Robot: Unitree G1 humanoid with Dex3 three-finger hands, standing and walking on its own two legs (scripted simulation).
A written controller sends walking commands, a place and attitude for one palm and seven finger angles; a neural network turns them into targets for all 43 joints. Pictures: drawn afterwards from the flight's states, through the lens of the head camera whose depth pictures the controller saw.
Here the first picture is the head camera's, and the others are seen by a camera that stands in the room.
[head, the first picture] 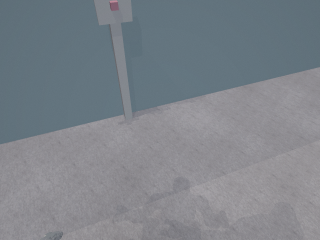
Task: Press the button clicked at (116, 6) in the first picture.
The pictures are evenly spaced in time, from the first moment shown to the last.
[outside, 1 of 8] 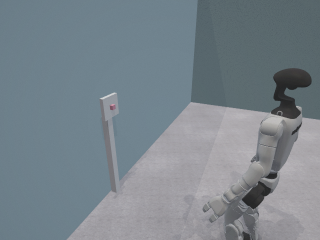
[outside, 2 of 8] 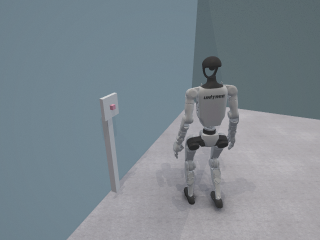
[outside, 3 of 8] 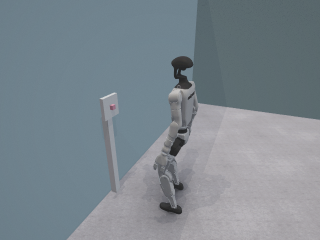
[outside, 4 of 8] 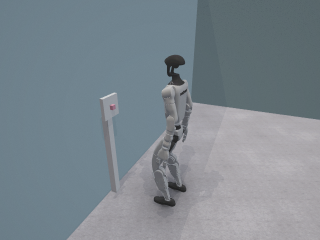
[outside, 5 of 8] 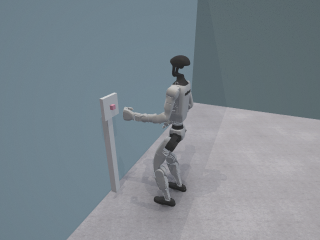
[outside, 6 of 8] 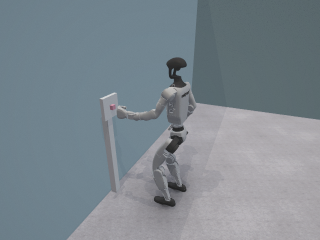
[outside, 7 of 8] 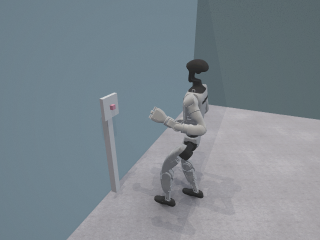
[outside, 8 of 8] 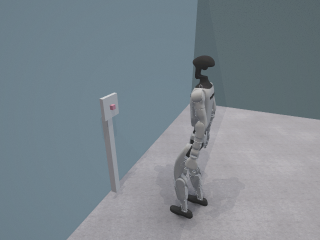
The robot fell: no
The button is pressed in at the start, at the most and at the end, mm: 0 12 0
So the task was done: yes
